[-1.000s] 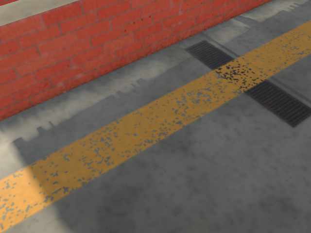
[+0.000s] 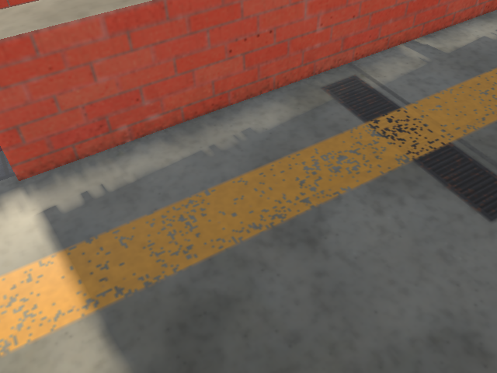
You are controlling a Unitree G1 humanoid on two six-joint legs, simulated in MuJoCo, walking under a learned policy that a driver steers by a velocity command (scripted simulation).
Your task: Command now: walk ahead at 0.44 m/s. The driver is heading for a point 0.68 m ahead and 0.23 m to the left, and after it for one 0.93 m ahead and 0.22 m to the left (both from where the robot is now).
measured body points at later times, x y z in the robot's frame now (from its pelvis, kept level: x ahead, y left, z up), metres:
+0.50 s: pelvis +0.25 +0.07 +0.06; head +0.26 +0.08 +0.51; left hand +0.36 +0.31 -0.08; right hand +0.21 -0.18 -0.09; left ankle +0.22 +0.11 -0.69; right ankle +0.34 -0.09 -0.60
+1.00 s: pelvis +0.54 +0.05 +0.05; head +0.57 +0.04 +0.50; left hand +0.56 +0.31 -0.08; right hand +0.64 -0.20 -0.09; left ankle +0.49 +0.17 -0.60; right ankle +0.57 -0.03 -0.69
